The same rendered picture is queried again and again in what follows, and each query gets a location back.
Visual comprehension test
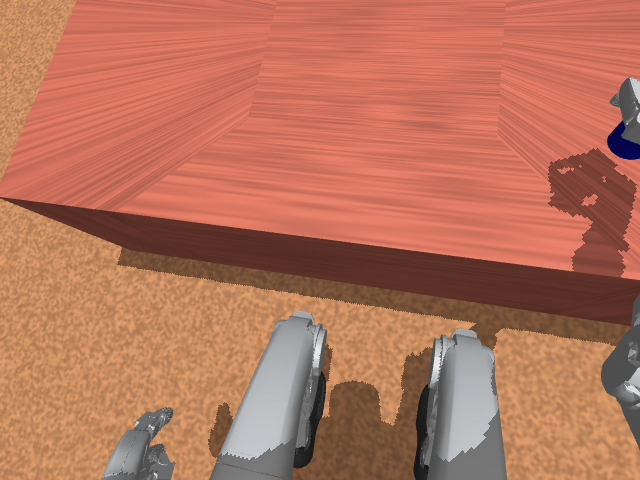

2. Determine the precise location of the right robot arm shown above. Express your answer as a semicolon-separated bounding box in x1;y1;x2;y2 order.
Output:
601;295;640;450

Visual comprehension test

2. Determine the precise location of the left robot foot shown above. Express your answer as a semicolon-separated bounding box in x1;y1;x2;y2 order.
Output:
293;371;326;468

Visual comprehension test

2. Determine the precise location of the right robot hand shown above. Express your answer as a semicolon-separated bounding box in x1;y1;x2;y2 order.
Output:
610;77;640;145

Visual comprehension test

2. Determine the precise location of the can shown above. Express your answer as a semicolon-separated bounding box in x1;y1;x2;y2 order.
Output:
607;120;640;160

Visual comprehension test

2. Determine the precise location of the left robot hand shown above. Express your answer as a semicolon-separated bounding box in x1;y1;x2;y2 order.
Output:
101;407;175;480

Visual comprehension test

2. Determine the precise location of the right robot foot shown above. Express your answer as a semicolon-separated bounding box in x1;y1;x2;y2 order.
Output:
413;384;430;480

